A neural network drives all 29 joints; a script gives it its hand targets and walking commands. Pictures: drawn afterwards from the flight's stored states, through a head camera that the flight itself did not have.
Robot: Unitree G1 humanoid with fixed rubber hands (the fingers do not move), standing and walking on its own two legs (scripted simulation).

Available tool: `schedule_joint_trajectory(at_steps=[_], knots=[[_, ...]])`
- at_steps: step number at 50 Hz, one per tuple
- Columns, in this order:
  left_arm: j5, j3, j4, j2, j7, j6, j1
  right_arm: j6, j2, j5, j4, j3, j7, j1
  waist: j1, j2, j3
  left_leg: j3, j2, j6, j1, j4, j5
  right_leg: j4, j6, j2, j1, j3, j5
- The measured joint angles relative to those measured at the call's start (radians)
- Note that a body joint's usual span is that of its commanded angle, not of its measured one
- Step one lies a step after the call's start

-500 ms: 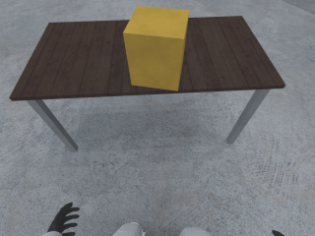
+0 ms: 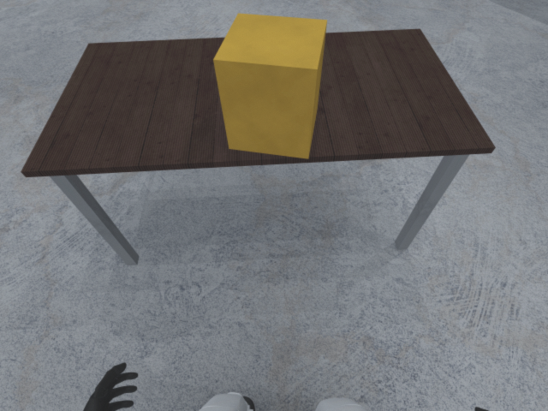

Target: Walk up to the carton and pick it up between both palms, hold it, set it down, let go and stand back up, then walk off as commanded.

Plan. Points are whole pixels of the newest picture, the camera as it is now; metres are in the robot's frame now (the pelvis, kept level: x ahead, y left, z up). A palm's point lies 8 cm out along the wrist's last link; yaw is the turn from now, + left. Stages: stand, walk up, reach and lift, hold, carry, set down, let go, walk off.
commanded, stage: stand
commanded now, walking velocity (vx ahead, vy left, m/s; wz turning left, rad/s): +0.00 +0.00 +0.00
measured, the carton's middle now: (274, 88) +0.79 -0.02 -0.02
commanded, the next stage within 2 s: none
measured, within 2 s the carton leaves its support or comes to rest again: neither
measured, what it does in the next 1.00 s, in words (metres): stands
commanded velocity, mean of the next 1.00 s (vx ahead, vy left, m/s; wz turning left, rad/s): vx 0.00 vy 0.00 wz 0.00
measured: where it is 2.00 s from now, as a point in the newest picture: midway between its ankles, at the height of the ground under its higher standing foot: outside the picture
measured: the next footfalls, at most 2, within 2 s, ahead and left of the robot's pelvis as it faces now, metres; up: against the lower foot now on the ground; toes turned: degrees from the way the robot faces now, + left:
none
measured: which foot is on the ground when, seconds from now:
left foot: down 0.00-1.00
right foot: down 0.00-1.00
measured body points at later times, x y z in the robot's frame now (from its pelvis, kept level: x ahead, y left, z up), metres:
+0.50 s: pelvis +0.00 +0.00 +0.00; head +0.02 -0.01 +0.45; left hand +0.14 +0.28 -0.12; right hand +0.05 -0.32 -0.13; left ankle +0.07 +0.13 -0.73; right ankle +0.00 -0.11 -0.73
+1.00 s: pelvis -0.01 +0.00 +0.00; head +0.00 +0.00 +0.45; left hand +0.13 +0.28 -0.11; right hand +0.05 -0.31 -0.13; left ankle +0.07 +0.13 -0.73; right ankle +0.00 -0.11 -0.73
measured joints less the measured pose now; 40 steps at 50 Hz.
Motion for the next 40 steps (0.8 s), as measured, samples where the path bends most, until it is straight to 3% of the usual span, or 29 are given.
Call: schedule_joint_trajectory(at_steps=[40], knots=[[0.000,-0.004,0.021,0.000,-0.002,-0.012,0.018,0.000,0.000,0.000,0.027,0.000,0.006,0.000,0.000,0.000,-0.062,-0.001,0.000,0.001,0.010,-0.049,0.034,-0.033,0.000,-0.003,0.003,0.000,0.026]])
